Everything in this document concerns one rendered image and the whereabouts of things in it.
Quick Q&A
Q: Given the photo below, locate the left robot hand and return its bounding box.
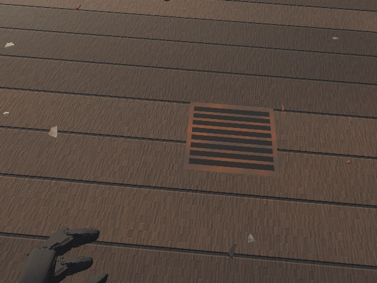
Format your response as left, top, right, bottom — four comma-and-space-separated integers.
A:
18, 226, 108, 283

